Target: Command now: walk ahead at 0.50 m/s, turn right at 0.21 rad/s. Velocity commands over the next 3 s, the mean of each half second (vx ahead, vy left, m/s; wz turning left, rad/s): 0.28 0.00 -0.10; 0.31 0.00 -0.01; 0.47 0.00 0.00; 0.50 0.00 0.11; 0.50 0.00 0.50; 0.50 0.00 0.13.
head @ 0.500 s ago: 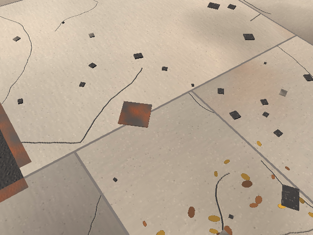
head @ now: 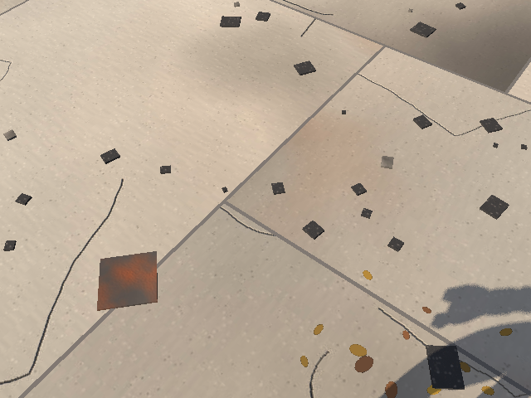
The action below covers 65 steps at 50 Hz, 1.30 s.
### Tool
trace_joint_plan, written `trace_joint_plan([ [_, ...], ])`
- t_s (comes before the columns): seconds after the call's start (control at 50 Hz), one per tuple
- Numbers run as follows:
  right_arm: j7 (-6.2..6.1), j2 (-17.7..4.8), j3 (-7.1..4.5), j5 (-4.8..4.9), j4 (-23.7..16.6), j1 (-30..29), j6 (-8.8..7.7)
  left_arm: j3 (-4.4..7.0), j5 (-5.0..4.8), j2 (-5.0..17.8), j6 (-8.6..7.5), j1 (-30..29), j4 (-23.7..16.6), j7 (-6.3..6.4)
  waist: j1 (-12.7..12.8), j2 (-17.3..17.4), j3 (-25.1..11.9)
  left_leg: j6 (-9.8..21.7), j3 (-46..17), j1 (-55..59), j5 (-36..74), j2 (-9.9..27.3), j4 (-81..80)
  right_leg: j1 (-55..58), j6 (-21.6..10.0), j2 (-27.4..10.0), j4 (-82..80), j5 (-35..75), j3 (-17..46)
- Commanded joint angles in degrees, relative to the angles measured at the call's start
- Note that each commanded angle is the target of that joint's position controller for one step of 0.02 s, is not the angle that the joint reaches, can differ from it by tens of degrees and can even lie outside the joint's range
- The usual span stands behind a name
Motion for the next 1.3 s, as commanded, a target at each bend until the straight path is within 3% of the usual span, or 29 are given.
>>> trace_joint_plan([
  [0.02,-0.17,-6.2,-1.53,-0.52,-3.2,0.3,-0.41,1.49,0.92,5.9,-1.7,1.5,-2.9,0.43,0.2,-4.5,-7.2,0.6,-4.1,-12.6,6.6,4.5,-2.0,14.7,-10.4,-15.5,-18.2,10.8,19.8],
  [0.1,-0.53,-4.0,-1.03,-1.64,-4.1,-3.5,1.24,1.77,0.59,7.6,-2.67,3.4,-0.9,1.34,0.1,-2.5,-3.2,-2.1,-3.2,-16.0,14.6,4.1,-12.4,12.5,-10.4,-14.4,-21.7,21.0,13.1],
  [0.2,0.6,-1.4,0.19,-1.79,-5.5,-10.4,0.26,1.59,0.58,8.0,-1.55,6.2,2.0,2.68,2.7,-4.1,-3.3,-2.3,0.4,-7.4,31.8,-1.0,-32.3,11.3,-5.9,-9.9,-18.7,31.9,3.7],
  [0.28,1.53,-3.2,-0.09,-1.87,-6.0,-11.6,0.1,1.44,0.36,7.7,-0.69,6.6,4.4,2.84,2.7,-5.6,-3.5,-0.1,-1.1,-6.6,29.6,-2.4,-38.4,17.8,-5.2,-12.7,-14.1,30.6,6.3],
  [0.34,1.52,-6.3,-1.32,-2.85,-3.2,-3.7,-0.48,1.44,0.05,7.6,0.08,4.4,5.2,3.23,-2.0,-5.1,-7.0,2.9,-0.1,3.2,31.6,-4.3,-44.4,20.4,-2.4,-11.2,-3.2,34.8,6.9],
  [0.36,1.13,-9.4,-1.97,-3.57,-2.5,-0.2,-0.69,0.98,0.88,6.4,0.03,6.5,5.0,3.26,-2.3,-0.8,-12.1,5.0,-4.4,13.7,53.9,0.6,-42.5,16.9,0.3,-7.2,5.7,27.5,5.1],
  [0.38,0.69,-11.0,-1.9,-4.34,-2.3,1.6,-0.22,-0.31,1.69,2.5,-0.36,14.8,5.8,2.88,1.1,8.8,-20.5,14.0,-16.8,32.2,69.6,12.7,-38.2,3.2,4.0,-2.3,21.2,0.5,4.6],
  [0.4,0.72,-5.3,-0.49,-3.17,-1.3,2.9,0.73,-0.66,0.81,2.1,0.15,16.2,7.6,2.68,-0.5,12.8,-25.8,19.5,-25.1,35.1,65.7,17.3,-40.8,-2.1,6.4,0.5,30.9,-28.6,7.6],
  [0.42,1.16,-4.4,0.06,-1.9,-1.5,1.0,1.29,0.39,-0.57,6.6,0.94,12.9,7.0,2.65,-1.2,8.0,-22.2,18.2,-24.7,29.1,48.0,15.5,-44.5,-4.5,6.5,-1.5,34.3,-29.9,10.4],
  [0.46,1.03,-3.2,0.69,-2.01,-2.8,-7.2,2.2,0.91,-0.7,6.7,3.23,6.4,6.0,3.66,0.3,3.7,-10.9,14.0,-19.6,15.1,24.1,12.0,-50.4,-7.1,7.2,-4.9,31.8,-24.7,8.0],
  [0.5,0.57,-3.5,0.56,-2.98,-3.1,-12.1,3.07,0.86,0.07,5.3,5.02,6.5,6.3,4.58,2.5,7.3,-7.1,10.8,-15.3,4.3,9.7,7.9,-55.0,-0.5,7.6,-6.4,21.9,-19.8,6.7],
  [0.54,0.02,-4.4,0.1,-3.07,-2.5,-12.0,3.52,0.5,0.46,3.7,4.89,8.6,8.0,4.91,2.9,8.9,-8.5,10.3,-11.7,1.2,5.7,5.8,-56.5,5.8,7.2,-5.3,14.9,-15.7,4.2],
  [0.6,-1.09,-8.5,-1.4,-0.84,-1.8,-10.4,4.19,0.88,0.71,4.8,3.69,9.5,9.4,4.27,3.1,8.8,-9.8,9.9,-12.4,0.2,-7.2,6.7,-59.4,9.9,5.0,-3.6,9.4,-8.1,0.3],
  [0.66,-1.67,-6.3,-1.18,0.0,-2.2,-11.8,4.67,0.55,1.44,2.7,2.39,11.1,11.5,3.63,5.1,6.9,-7.1,7.2,-10.7,-3.9,-13.3,5.4,-58.5,14.6,1.8,-3.2,1.9,-6.7,-1.3],
  [0.68,-1.61,-4.6,-0.81,0.08,-2.7,-12.9,4.65,0.47,1.62,2.6,1.97,12.8,12.4,3.57,6.1,4.8,-5.2,5.5,-8.7,-5.2,-13.1,3.5,-55.1,15.3,0.1,-4.2,-3.4,-9.3,0.4],
  [0.7,-1.39,-1.5,-0.02,-0.13,-3.8,-14.3,4.46,0.78,1.68,4.8,1.34,15.7,13.2,3.81,6.7,-3.2,-4.0,3.1,-4.3,-9.5,-9.9,-0.5,-43.5,17.0,-3.1,-11.7,-12.4,-18.6,11.3],
  [0.72,-1.12,0.6,0.35,0.17,-5.3,-16.1,3.6,2.26,0.66,10.7,0.98,17.0,13.5,3.95,6.7,-15.6,-0.3,0.4,3.8,-18.2,-3.5,-8.1,-29.0,16.8,-8.5,-21.3,-23.2,-33.3,28.9],
  [0.74,-0.93,-2.5,-0.5,0.34,-5.7,-16.5,2.48,2.61,1.28,12.3,-0.18,13.2,12.6,4.16,5.5,-16.0,3.8,1.7,-1.3,-21.9,-2.0,-6.0,-20.1,13.6,-10.9,-25.1,-26.9,-34.5,36.8],
  [0.78,-0.17,-4.2,-1.4,0.18,-3.2,-12.1,1.43,1.41,0.66,7.0,-2.41,9.4,11.6,4.12,2.3,-10.7,2.5,2.6,-3.7,-25.3,4.8,-3.4,-16.7,19.1,-7.1,-21.2,-24.6,-22.0,28.0],
  [0.84,0.52,-1.6,-1.09,-0.77,-2.9,-15.0,0.91,0.74,-0.2,4.2,-2.96,12.7,13.1,3.68,3.7,-7.2,0.0,1.2,-1.6,-23.3,12.6,-2.0,-21.0,23.2,-4.4,-17.6,-23.7,-7.3,17.9],
  [0.9,1.22,0.8,-0.09,-0.33,-3.7,-18.8,1.06,1.08,0.17,5.6,-2.51,14.3,13.9,3.67,5.2,-8.3,0.2,-0.3,1.2,-15.6,16.7,-3.0,-29.9,19.5,-4.2,-15.4,-23.9,-1.9,11.7],
  [0.98,1.78,-0.6,0.34,0.22,-4.7,-21.9,1.22,1.91,-0.51,7.8,-2.1,16.2,15.3,3.22,6.4,-9.4,2.0,0.1,2.8,-8.7,16.3,-3.8,-36.9,17.3,-4.9,-16.6,-22.7,0.4,10.2],
  [1.06,1.58,-4.6,-1.26,0.07,-2.2,-12.0,1.17,2.29,-1.18,8.2,-1.57,13.2,15.6,3.02,-0.2,-8.9,-1.5,3.8,3.8,7.3,15.9,-5.6,-41.1,15.6,-2.5,-16.9,-13.3,16.5,7.6],
  [1.08,1.07,-7.3,-2.75,0.13,0.7,-2.6,1.17,1.87,-0.92,7.0,-1.6,12.2,15.2,3.02,-4.4,-6.6,-7.0,5.6,2.4,19.6,15.9,-4.8,-41.4,11.8,-0.7,-13.9,-2.3,22.8,4.2],
  [1.1,0.37,-12.0,-4.08,-0.77,2.5,7.1,1.32,0.83,0.07,3.9,-1.87,11.8,13.2,3.06,-7.5,2.9,-15.4,10.2,-13.3,37.0,11.3,7.3,-42.0,-2.5,2.7,-9.4,17.5,12.2,0.0],
  [1.12,0.75,-14.1,-4.17,-0.78,3.8,11.2,1.64,-0.76,-0.07,-1.7,-3.18,14.3,12.2,3.07,-6.4,17.5,-21.1,17.0,-37.5,45.7,-0.3,17.1,-51.8,-17.6,4.8,-1.1,34.2,-20.4,2.6],
  [1.16,0.93,-6.9,-1.9,-0.61,2.2,2.9,0.87,1.32,-2.16,5.8,-4.86,7.9,11.3,2.59,-4.7,9.3,-9.7,13.8,-29.8,34.1,-1.8,14.2,-54.5,-25.6,2.3,-7.3,43.4,-15.2,7.3],
  [1.22,1.35,-2.5,-0.62,-1.88,1.2,-3.6,0.23,1.75,-0.91,3.5,-4.19,6.5,11.3,3.26,0.0,4.8,-3.9,11.9,-16.6,18.2,12.2,8.6,-58.4,-17.9,2.1,-11.9,36.5,-4.4,6.5],
  [1.3,0.22,-4.2,-0.86,-1.61,3.1,-0.1,-0.13,1.6,-0.26,1.8,-2.72,2.1,9.2,3.23,1.0,2.8,-1.1,13.1,-11.2,14.7,21.9,8.1,-61.5,-19.3,4.0,-12.2,26.4,0.9,5.4],
])
Next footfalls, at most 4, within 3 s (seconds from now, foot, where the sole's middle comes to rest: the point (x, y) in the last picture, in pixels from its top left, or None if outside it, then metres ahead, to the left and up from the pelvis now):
0.34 left None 0.37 0.13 -0.77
0.70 right None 0.29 -0.09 -0.77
1.08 left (214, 364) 0.54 0.18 -0.77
1.60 right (304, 251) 0.86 -0.07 -0.77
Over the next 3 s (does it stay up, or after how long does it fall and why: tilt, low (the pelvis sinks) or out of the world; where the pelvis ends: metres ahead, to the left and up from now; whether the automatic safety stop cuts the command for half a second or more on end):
stays up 1.46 0.20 0.01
